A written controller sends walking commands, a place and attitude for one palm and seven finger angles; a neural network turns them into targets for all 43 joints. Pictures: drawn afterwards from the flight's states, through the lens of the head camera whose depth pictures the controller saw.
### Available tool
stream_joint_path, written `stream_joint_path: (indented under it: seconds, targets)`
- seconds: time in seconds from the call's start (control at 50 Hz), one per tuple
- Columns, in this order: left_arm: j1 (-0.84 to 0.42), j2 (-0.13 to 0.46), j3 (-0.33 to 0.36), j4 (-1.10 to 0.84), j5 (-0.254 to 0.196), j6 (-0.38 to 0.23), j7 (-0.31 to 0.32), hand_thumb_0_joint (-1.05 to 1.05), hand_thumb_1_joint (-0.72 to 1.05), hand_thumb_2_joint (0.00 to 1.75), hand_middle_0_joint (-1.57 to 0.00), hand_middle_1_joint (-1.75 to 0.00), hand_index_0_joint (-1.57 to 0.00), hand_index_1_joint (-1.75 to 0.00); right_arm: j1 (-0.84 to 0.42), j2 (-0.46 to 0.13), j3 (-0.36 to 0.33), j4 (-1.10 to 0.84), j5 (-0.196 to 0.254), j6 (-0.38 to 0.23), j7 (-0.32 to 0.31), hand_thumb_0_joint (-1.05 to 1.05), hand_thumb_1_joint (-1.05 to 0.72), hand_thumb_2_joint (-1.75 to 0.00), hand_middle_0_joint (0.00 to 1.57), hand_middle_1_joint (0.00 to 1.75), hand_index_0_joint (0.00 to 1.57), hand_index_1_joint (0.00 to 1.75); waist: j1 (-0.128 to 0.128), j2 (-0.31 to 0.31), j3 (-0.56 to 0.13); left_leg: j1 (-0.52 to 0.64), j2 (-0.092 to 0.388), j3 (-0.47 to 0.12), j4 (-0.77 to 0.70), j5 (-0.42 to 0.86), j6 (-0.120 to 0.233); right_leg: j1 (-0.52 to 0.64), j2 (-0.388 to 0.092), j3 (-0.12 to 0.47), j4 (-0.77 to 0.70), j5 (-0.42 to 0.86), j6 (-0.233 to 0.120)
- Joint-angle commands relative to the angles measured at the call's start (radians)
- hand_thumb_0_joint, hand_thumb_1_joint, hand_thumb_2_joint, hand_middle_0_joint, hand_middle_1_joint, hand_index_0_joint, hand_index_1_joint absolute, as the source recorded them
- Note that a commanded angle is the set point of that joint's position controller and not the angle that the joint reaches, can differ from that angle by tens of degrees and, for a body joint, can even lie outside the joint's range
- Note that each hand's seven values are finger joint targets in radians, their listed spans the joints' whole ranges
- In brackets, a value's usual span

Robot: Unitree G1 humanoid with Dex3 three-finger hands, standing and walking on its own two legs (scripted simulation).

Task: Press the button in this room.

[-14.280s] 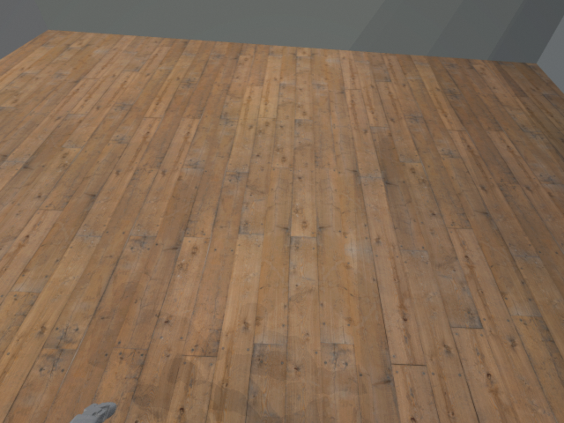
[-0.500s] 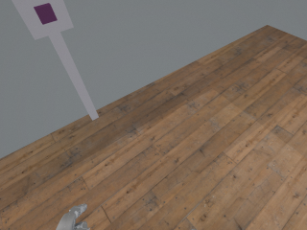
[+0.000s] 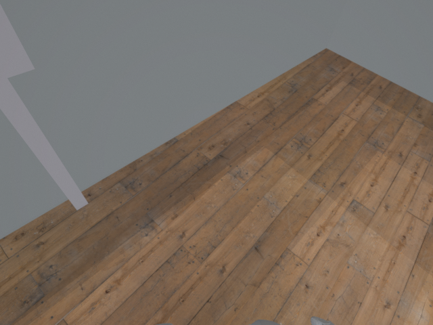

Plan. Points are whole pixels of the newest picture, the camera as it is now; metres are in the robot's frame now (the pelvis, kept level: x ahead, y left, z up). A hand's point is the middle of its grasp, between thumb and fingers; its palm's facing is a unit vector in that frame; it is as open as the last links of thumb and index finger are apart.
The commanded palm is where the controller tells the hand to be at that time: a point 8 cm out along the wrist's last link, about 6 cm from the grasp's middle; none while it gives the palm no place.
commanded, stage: walk to a spot facing it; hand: left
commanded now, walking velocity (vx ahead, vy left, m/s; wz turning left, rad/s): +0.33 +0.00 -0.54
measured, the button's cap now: out of the picture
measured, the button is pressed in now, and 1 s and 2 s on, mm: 0 0 0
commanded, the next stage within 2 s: turn to face it in 0.26 s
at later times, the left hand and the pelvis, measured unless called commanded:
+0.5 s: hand (197, 217) +0.38 +0.08 -0.16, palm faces -0.25 -0.94 -0.22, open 7.4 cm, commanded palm none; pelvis +0.21 -0.07 -0.01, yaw -12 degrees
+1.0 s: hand (165, 231) +0.34 +0.15 -0.18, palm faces +0.10 -0.97 -0.23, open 7.4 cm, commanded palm none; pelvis +0.31 -0.06 +0.00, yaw +4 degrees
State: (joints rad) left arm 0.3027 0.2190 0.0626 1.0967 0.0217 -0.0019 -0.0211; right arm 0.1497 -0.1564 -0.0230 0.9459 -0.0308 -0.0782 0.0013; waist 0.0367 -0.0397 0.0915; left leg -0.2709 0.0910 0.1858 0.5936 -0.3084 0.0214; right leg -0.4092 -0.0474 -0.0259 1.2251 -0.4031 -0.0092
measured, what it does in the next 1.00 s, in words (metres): walks ahead: right foot, then left foot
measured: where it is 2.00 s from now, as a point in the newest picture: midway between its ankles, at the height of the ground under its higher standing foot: (243, 308)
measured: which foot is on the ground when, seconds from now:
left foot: down 0.00-0.36, up 0.38-0.86, down 0.88-1.00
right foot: up 0.00-0.34, down 0.36-0.88, up 0.90-1.00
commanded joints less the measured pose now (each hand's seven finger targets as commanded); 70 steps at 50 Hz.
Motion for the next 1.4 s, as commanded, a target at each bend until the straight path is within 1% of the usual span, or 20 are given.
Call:
stream_joint_path:
  seconds: [0.0,0.22,0.3,0.32,0.34,0.36,0.42,0.5,0.76,0.82,0.84,0.88,0.9,1.0,1.16,1.24,1.26,1.28,1.3,1.38]
  targets:
    - [-0.013,0.006,0.013,-0.1,0.006,-0.008,-0.008,0.0,0.9,0.9,-0.2,-0.3,-0.2,-0.3,0.159,-0.134,-0.041,0.029,0.008,-0.012,-0.02,0.0,-0.9,-0.9,0.2,0.3,0.2,0.3,-0.027,0.159,-0.05,0.135,0.243,-0.145,-0.334,0.364,0.037,-0.193,-0.065,0.023,0.066,0.147,0.019]
    - [-0.302,-0.004,0.002,-0.247,0.005,0.002,-0.031,0.0,0.9,0.9,-0.2,-0.3,-0.2,-0.3,0.277,-0.165,-0.058,0.082,0.002,-0.006,-0.025,0.0,-0.9,-0.9,0.2,0.3,0.2,0.3,-0.074,0.159,0.034,0.318,0.25,0.047,-0.313,0.616,0.059,-0.242,-0.037,-0.11,-0.48,0.23,0.006]
    - [-0.019,0.072,0.022,-0.18,0.01,-0.02,-0.016,0.0,0.9,0.9,-0.2,-0.3,-0.2,-0.3,0.235,-0.238,-0.073,0.06,0.013,0.005,-0.021,0.0,-0.9,-0.9,0.2,0.3,0.2,0.3,0.057,0.146,-0.138,0.313,0.232,0.13,0.11,0.976,0.008,0.161,0.078,-0.18,-0.652,0.232,-0.057]
    - [0.119,0.151,0.044,-0.139,0.015,-0.033,-0.01,0.0,0.9,0.9,-0.2,-0.3,-0.2,-0.3,0.226,-0.223,-0.066,0.039,0.022,0.008,-0.012,0.0,-0.9,-0.9,0.2,0.3,0.2,0.3,0.128,0.049,-0.229,0.103,0.191,0.143,0.371,0.711,-0.037,0.467,-0.005,-0.088,-0.71,0.375,-0.087]
    - [0.194,0.275,0.068,-0.12,0.009,-0.046,0.007,0.0,0.9,0.9,-0.2,-0.3,-0.2,-0.3,0.273,-0.134,-0.046,0.011,0.035,0.01,-0.008,0.0,-0.9,-0.9,0.2,0.3,0.2,0.3,0.121,-0.201,-0.363,-0.255,-0.005,0.079,0.705,-0.202,-0.093,0.745,-0.323,0.416,-0.718,0.727,-0.22]
    - [0.184,0.301,0.068,-0.118,-0.02,-0.04,0.024,0.0,0.9,0.9,-0.2,-0.3,-0.2,-0.3,0.216,-0.134,-0.04,-0.009,0.042,0.02,-0.018,0.0,-0.9,-0.9,0.2,0.3,0.2,0.3,0.105,-0.165,-0.396,-0.305,-0.023,-0.091,0.858,-0.316,-0.075,0.705,-0.414,0.51,-0.8,0.888,-0.292]
    - [-0.06,0.154,0.015,-0.169,-0.023,-0.045,0.038,0.0,0.9,0.9,-0.2,-0.3,-0.2,-0.3,0.198,-0.109,-0.033,0.043,0.024,0.051,-0.015,0.0,-0.9,-0.9,0.2,0.3,0.2,0.3,-0.006,0.042,-0.154,-0.245,0.062,-0.196,0.799,-0.087,-0.06,0.294,-0.304,0.233,-0.869,0.659,-0.189]
    - [-0.188,0.087,-0.021,-0.169,-0.009,-0.059,0.042,0.0,0.9,0.9,-0.2,-0.3,-0.2,-0.3,0.33,-0.05,-0.017,0.103,0.017,0.099,-0.017,0.0,-0.9,-0.9,0.2,0.3,0.2,0.3,-0.114,-0.014,-0.117,-0.081,0.051,-0.195,0.574,-0.016,-0.07,0.052,-0.222,0.002,-0.941,0.568,-0.116]
    - [-0.051,0.131,0.016,-0.142,0.0,-0.022,0.053,0.0,0.9,0.9,-0.2,-0.3,-0.2,-0.3,0.022,-0.075,-0.029,-0.021,0.014,0.101,0.01,0.0,-0.9,-0.9,0.2,0.3,0.2,0.3,0.008,-0.064,-0.089,-0.206,0.011,-0.095,0.177,-0.085,-0.075,0.364,-0.318,-0.067,-0.813,0.707,-0.142]
    - [-0.069,0.151,0.025,-0.151,-0.004,-0.014,0.054,0.0,0.9,0.9,-0.2,-0.3,-0.2,-0.3,0.077,-0.106,-0.041,-0.024,0.011,0.098,0.012,0.0,-0.9,-0.9,0.2,0.3,0.2,0.3,-0.032,-0.033,-0.132,-0.067,-0.001,-0.074,-0.014,0.046,-0.058,0.345,-0.308,-0.128,-0.676,0.672,-0.086]
    - [-0.075,0.146,0.026,-0.158,-0.011,-0.01,0.051,0.0,0.9,0.9,-0.2,-0.3,-0.2,-0.3,0.136,-0.139,-0.051,-0.011,0.008,0.093,0.013,0.0,-0.9,-0.9,0.2,0.3,0.2,0.3,-0.066,0.05,-0.18,0.08,0.013,-0.11,-0.108,0.251,-0.034,0.263,-0.268,-0.165,-0.553,0.598,-0.037]
    - [-0.138,0.067,0.003,-0.238,-0.018,-0.004,0.046,0.0,0.9,0.9,-0.2,-0.3,-0.2,-0.3,0.254,-0.291,-0.085,0.001,0.009,0.088,0.0,0.0,-0.9,-0.9,0.2,0.3,0.2,0.3,-0.125,0.398,-0.205,0.305,0.367,-0.559,-0.198,1.013,0.208,-0.127,-0.049,-0.152,-0.17,-0.297,0.089]
    - [-0.195,0.094,0.004,-0.255,-0.009,0.008,0.05,0.0,0.9,0.9,-0.2,-0.3,-0.2,-0.3,0.258,-0.274,-0.08,0.018,0.01,0.094,-0.008,0.0,-0.9,-0.9,0.2,0.3,0.2,0.3,-0.127,0.254,-0.171,0.28,0.361,-0.502,-0.187,0.929,0.227,-0.152,-0.063,-0.055,-0.108,-0.279,0.082]
    - [-0.176,0.088,0.017,-0.224,-0.014,0.014,0.035,0.0,0.9,0.9,-0.2,-0.3,-0.2,-0.3,0.094,-0.245,-0.072,-0.037,0.01,0.079,-0.02,0.0,-0.9,-0.9,0.2,0.3,0.2,0.3,-0.067,0.148,-0.164,0.223,0.19,-0.371,-0.178,0.769,0.144,-0.151,-0.05,-0.003,-0.108,-0.055,0.098]
    - [-0.184,0.094,0.012,-0.256,-0.019,0.03,0.038,0.0,0.9,0.9,-0.2,-0.3,-0.2,-0.3,0.039,-0.281,-0.095,-0.065,0.005,0.099,-0.001,0.0,-0.9,-0.9,0.2,0.3,0.2,0.3,-0.062,0.232,-0.116,0.061,0.129,-0.42,-0.218,0.475,0.127,0.006,-0.012,-0.017,-0.381,-0.028,0.112]
    - [-0.043,0.127,0.022,-0.23,-0.02,0.009,0.039,0.0,0.9,0.9,-0.2,-0.3,-0.2,-0.3,-0.032,-0.277,-0.105,-0.096,0.01,0.113,0.001,0.0,-0.9,-0.9,0.2,0.3,0.2,0.3,0.01,0.203,-0.143,-0.098,0.063,-0.439,-0.092,0.324,0.062,0.289,0.005,-0.044,-0.75,0.17,0.104]
    - [0.004,0.195,0.034,-0.225,-0.007,-0.005,0.046,0.0,0.9,0.9,-0.2,-0.3,-0.2,-0.3,-0.011,-0.218,-0.099,-0.106,0.019,0.113,0.006,0.0,-0.9,-0.9,0.2,0.3,0.2,0.3,0.026,0.011,-0.176,-0.22,-0.028,-0.369,0.06,0.091,-0.005,0.428,-0.14,0.085,-0.903,0.191,0.074]
    - [-0.001,0.298,0.05,-0.24,0.009,-0.011,0.056,0.0,0.9,0.9,-0.2,-0.3,-0.2,-0.3,-0.006,-0.144,-0.084,-0.137,0.019,0.112,0.009,0.0,-0.9,-0.9,0.2,0.3,0.2,0.3,0.03,-0.318,-0.151,-0.384,-0.157,-0.221,0.319,-0.291,-0.077,0.436,-0.425,0.381,-0.955,0.296,-0.033]
    - [-0.013,0.292,0.043,-0.254,-0.002,-0.004,0.059,0.0,0.9,0.9,-0.2,-0.3,-0.2,-0.3,-0.04,-0.2,-0.096,-0.146,0.015,0.12,0.007,0.0,-0.9,-0.9,0.2,0.3,0.2,0.3,0.034,-0.241,-0.136,-0.331,-0.107,-0.265,0.497,-0.311,-0.064,0.277,-0.49,0.383,-0.963,0.342,-0.113]
    - [-0.217,0.167,0.013,-0.307,-0.002,-0.003,0.052,0.0,0.9,0.9,-0.2,-0.3,-0.2,-0.3,0.04,-0.192,-0.098,-0.076,0.003,0.147,0.03,0.0,-0.9,-0.9,0.2,0.3,0.2,0.3,-0.076,-0.17,-0.004,-0.293,-0.051,-0.228,0.709,-0.059,-0.076,0.083,-0.289,0.081,-0.962,0.14,-0.053]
